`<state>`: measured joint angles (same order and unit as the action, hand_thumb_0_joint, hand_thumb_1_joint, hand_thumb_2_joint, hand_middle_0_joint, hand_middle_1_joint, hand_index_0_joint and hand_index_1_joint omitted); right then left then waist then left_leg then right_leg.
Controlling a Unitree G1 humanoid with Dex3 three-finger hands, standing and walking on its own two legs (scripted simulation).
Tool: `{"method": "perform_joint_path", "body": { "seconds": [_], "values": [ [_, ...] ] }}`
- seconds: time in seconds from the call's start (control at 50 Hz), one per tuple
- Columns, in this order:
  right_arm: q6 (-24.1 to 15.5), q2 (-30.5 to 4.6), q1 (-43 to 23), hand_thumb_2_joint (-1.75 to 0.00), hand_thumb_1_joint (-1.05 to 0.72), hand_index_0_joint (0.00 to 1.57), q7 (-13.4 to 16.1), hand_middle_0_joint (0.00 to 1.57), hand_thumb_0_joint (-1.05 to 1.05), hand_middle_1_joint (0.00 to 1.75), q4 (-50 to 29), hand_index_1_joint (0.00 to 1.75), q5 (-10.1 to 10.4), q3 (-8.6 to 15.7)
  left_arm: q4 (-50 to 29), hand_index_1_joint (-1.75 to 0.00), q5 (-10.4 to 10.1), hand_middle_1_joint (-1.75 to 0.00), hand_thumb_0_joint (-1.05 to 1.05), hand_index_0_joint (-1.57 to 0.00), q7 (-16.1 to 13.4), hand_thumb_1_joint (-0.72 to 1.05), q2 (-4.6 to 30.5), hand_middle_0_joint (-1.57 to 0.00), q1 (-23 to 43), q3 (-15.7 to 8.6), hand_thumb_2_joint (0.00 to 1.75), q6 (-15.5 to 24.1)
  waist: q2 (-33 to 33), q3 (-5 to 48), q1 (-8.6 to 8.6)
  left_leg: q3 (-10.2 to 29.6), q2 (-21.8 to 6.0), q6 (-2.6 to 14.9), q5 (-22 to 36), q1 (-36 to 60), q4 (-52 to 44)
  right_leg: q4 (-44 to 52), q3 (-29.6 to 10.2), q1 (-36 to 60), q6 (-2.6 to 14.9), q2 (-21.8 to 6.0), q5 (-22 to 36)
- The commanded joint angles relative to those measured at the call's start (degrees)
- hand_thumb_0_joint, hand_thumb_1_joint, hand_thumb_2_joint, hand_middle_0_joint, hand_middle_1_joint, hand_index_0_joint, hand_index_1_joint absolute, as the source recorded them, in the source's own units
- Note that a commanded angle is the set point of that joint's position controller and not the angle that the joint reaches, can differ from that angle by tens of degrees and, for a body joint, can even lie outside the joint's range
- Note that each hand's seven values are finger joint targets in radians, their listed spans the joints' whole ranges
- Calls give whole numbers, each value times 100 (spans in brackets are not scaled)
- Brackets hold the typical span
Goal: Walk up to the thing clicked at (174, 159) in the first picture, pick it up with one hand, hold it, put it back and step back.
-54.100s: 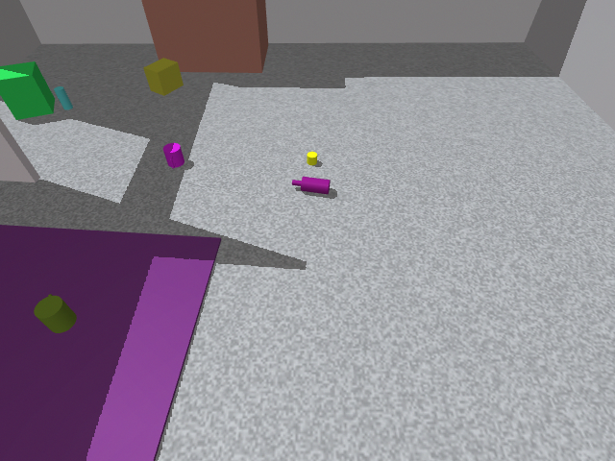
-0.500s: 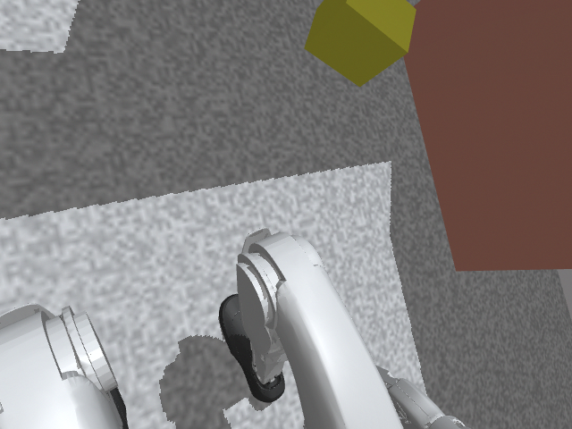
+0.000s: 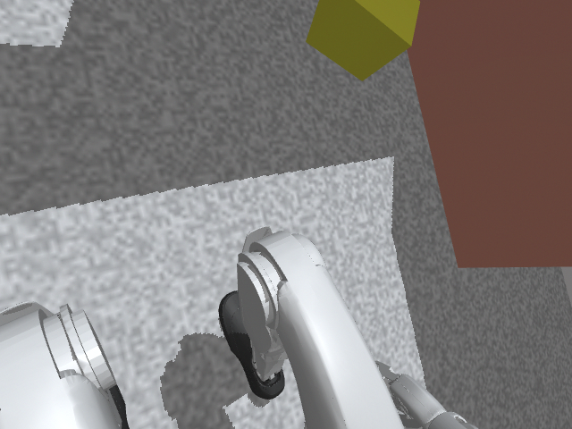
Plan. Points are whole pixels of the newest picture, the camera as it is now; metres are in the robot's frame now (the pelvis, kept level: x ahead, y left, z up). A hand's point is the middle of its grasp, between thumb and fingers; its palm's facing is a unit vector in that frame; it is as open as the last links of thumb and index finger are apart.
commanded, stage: withdraw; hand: left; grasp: from above
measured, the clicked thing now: out of the picture +0.47 +0.36 -0.26
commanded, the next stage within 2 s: home in 0.88 s
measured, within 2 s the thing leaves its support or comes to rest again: rests again in 0.24 s
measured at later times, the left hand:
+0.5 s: hand out of the picture +0.45 +0.36 -0.06, palm faces -0.48 -0.12 -0.87, open 14.1 cm
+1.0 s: hand out of the picture +0.48 +0.37 -0.10, palm faces -0.37 -0.07 -0.93, open 14.0 cm
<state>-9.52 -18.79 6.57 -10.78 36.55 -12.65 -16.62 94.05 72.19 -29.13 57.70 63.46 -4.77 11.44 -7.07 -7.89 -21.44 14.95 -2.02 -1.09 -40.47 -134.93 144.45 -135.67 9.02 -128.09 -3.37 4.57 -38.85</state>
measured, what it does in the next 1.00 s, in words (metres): stands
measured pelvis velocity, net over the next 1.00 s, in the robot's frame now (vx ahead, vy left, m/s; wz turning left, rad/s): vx -0.01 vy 0.00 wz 0.09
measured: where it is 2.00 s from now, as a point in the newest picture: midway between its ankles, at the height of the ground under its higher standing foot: (192, 400)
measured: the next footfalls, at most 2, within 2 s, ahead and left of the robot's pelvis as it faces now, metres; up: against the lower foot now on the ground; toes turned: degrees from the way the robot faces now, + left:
none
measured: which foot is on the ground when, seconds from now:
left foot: down 0.00-1.00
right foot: down 0.00-1.00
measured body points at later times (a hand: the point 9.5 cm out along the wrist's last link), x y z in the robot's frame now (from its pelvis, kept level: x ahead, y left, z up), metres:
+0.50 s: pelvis -0.01 +0.00 +0.06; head +0.22 +0.09 +0.44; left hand +0.47 +0.37 -0.01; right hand +0.10 -0.26 -0.05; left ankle +0.06 +0.13 -0.27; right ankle +0.11 -0.12 -0.27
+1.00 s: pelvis -0.01 +0.00 +0.03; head +0.23 +0.10 +0.39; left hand +0.49 +0.37 -0.05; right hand +0.04 -0.25 -0.07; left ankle +0.06 +0.13 -0.27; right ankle +0.11 -0.12 -0.27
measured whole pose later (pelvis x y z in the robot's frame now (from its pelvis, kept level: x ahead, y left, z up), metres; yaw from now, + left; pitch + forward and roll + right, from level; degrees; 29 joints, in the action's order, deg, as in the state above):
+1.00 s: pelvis -0.01 +0.00 +0.03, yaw +5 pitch +35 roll -10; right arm 1.7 -15.0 12.1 -6.1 36.8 -7.2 -9.3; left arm 78.9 71.6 -14.6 51.2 64.1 -3.6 8.0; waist -0.3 0.8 -17.4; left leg 8.6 -0.8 0.3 -35.9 -135.1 135.7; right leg -130.9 4.4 -128.6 -2.8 1.9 -37.6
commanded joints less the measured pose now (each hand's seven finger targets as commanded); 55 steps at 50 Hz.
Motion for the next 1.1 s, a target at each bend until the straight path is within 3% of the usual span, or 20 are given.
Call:
{"method": "perform_joint_path", "body": {
  "seconds": [0.0, 0.06, 0.12, 0.16, 0.2, 0.3, 0.36, 0.42, 0.5, 0.56, 0.66, 0.76, 0.82, 0.86, 0.88, 0.94, 0.96, 0.98, 1.04, 1.08],
  "values": [
    [35, -1763, 1123, -90, -91, 20, 63, 20, 0, 30, 8, 30, 54, 615, -1282, -101, -28, -102, 0, -7, -206, -54, 1555, -6, 1683, -197, 99, -80, 3551, 4232, -4, -698, -107, 89, 1475, 3215, -1496, 1148, 585, 2083, 513, 121, 1688],
    [94, -1739, 1083, -90, -91, 20, 50, 20, 0, 30, -71, 30, 130, 795, -2058, -101, -69, -102, 0, -7, -96, -55, 1575, -7, 1666, -321, 99, -187, 4032, 4873, 238, -712, -110, 36, 1666, 3684, -1619, 1100, 550, 2005, 554, 86, 1760],
    [196, -1632, 1158, -90, -91, 20, -32, 20, 0, 30, -75, 30, 225, 984, -2457, -100, -190, -100, 0, -7, 111, -55, 1331, -7, 1231, -373, 99, -417, 4044, 5105, 466, -848, -68, 58, 1962, 3669, -1643, 1171, 435, 2013, 561, 69, 1980],
    [311, -1535, 1209, -90, -91, 20, -80, 20, 0, 30, -108, 30, 322, 1123, -3027, -100, -301, -100, 0, -6, 321, -55, 1262, -7, 1276, -408, 99, -563, 4154, 5651, 607, -916, -59, 95, 2142, 3846, -1732, 1235, 314, 2185, 538, 73, 2124],
    [447, -1483, 1307, -90, -91, 20, -105, 20, 0, 30, -95, 30, 430, 1296, -3096, -100, -452, -100, 0, -7, 602, -55, 932, -7, 1140, -295, 99, -736, 3844, 5508, 637, -976, -26, 135, 1866, 3642, -1959, 1467, 240, 2154, 540, 50, 1917],
    [837, -1441, 1544, -91, -91, 20, 51, 20, 0, 30, -65, 30, 649, 1544, -2785, -102, -796, -101, 0, -6, 1669, -56, -128, -7, 1059, 411, 102, -970, 2637, 4374, 355, -899, 47, 230, 931, 3062, -2477, 2044, 142, 1983, 590, 28, 1121],
    [1010, -1446, 1593, -91, -91, 20, 204, 20, 0, 30, -121, 30, 732, 1624, -2932, -102, -958, -101, 0, -7, 2252, -55, -430, -8, 870, 667, 102, -931, 2058, 4157, 439, -924, 93, 262, 776, 2991, -2617, 2315, 56, 2112, 629, -25, 883],
    [1114, -1328, 1631, -90, -90, 20, 416, 20, 0, 30, -121, 30, 784, 1584, -3428, -101, -1117, -100, 0, -7, 2539, -52, -424, -8, 1222, 675, 101, -704, 1815, 4329, 418, -995, 134, 283, 1076, 3037, -2580, 2438, -15, 2475, 581, -83, 1150],
    [1194, -1253, 1549, -90, -90, 20, 605, 20, 0, 30, -190, 30, 786, 1486, -3256, -100, -957, -100, 0, -8, 2512, -52, -29, -8, 1307, 458, 101, -321, 1568, 4233, 488, -1028, 163, 300, 1036, 2874, -2484, 2460, -89, 2389, 575, -123, 1023],
    [1225, -1131, 1372, -90, -90, 20, 656, 20, 0, 30, -155, 30, 732, 1342, -2904, -100, -656, -99, 0, -7, 2143, -54, 310, -8, 1448, 270, 101, -71, 1987, 4347, 641, -1110, 175, 266, 989, 2978, -2522, 2304, -131, 2275, 574, -131, 954],
    [1183, -1173, 1291, -90, -90, 20, 636, 20, 0, 30, -68, 30, 585, 1202, -2157, -100, -191, -100, 0, -7, 1502, -54, 393, -7, 1986, 321, 101, 103, 2592, 4266, 411, -1041, 163, 221, 603, 3179, -2594, 2035, -34, 1710, 606, -84, 669],
    [1107, -1321, 1399, -90, -90, 20, 612, 20, 0, 30, -81, 30, 474, 1173, -2100, -100, 30, -100, 0, -7, 1030, -53, 919, -7, 2634, 39, 100, 13, 3046, 4873, 353, -1060, 152, 200, 803, 3462, -2399, 1846, 29, 1726, 586, -114, 901],
    [1056, -1332, 1484, -90, -90, 20, 593, 20, 0, 30, -111, 30, 451, 1182, -2263, -99, 41, -99, 0, -8, 972, -53, 1146, -8, 2661, -121, 99, -103, 3281, 5135, 362, -1108, 134, 188, 900, 3587, -2347, 1798, 21, 1877, 574, -133, 1000],
    [1057, -1369, 1516, -90, -90, 20, 580, 20, 0, 30, -173, 30, 492, 1239, -2451, -97, 15, -97, 0, -10, 997, -51, 1226, -10, 2446, -241, 98, -215, 3503, 5520, 540, -1133, 142, 171, 1074, 3743, -2429, 1728, 51, 1917, 581, -163, 1161],
    [1056, -1348, 1544, -90, -90, 20, 567, 20, 0, 30, -208, 30, 516, 1274, -2406, -96, -59, -97, 0, -11, 1056, -50, 993, -11, 2229, -164, 97, -301, 3474, 5570, 515, -1104, 136, 165, 1190, 3918, -2461, 1724, 65, 1908, 583, -173, 1255],
    [1116, -1331, 1684, -90, -90, 20, 558, 20, 0, 30, -122, 30, 586, 1347, -2600, -96, -199, -96, 0, -11, 1326, -49, 826, -11, 2063, -62, 96, -472, 3277, 5550, 509, -1061, 134, 186, 1289, 3878, -2547, 1814, 88, 1889, 581, -156, 1318],
    [1140, -1287, 1694, -89, -88, 20, 565, 20, 0, 30, -112, 30, 599, 1370, -2488, -88, -269, -88, 0, -19, 1437, -41, 697, -19, 1895, 35, 89, -527, 3094, 5396, 479, -1056, 129, 209, 1241, 3755, -2524, 1863, 82, 1877, 578, -134, 1289],
    [1156, -1245, 1734, -90, -90, 20, 559, 20, 0, 30, -107, 30, 616, 1380, -2625, -93, -371, -94, 0, -16, 1543, -44, 651, -15, 1801, 48, 92, -542, 3028, 5401, 511, -1093, 138, 222, 1244, 3650, -2537, 1901, 62, 2016, 562, -134, 1293],
    [1220, -1265, 1847, -89, -88, 20, 561, 20, 0, 30, -60, 30, 659, 1452, -2686, -69, -611, -70, 0, -22, 1842, -21, 426, -24, 1267, 92, 90, -591, 2544, 5025, 621, -1145, 162, 251, 1322, 3335, -2483, 2083, 38, 2135, 580, -130, 1291],
    [1244, -1216, 1887, -90, -89, 20, 553, 20, 0, 30, -121, 30, 695, 1496, -3133, -59, -841, -57, 0, -21, 2033, -7, 399, -23, 1025, -2, 86, -566, 2536, 5263, 741, -1198, 173, 250, 1542, 3465, -2526, 2188, -16, 2503, 558, -155, 1445]
  ]
}}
